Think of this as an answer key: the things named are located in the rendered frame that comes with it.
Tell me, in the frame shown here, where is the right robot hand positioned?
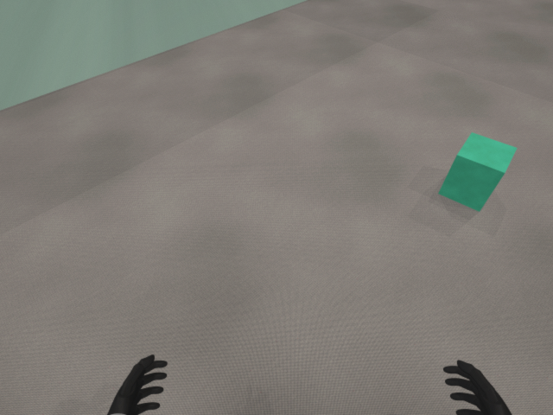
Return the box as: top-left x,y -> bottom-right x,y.
443,360 -> 512,415

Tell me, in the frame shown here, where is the carton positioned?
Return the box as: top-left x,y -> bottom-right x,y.
438,133 -> 517,211

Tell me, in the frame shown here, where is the left robot hand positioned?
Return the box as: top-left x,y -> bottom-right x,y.
107,354 -> 168,415

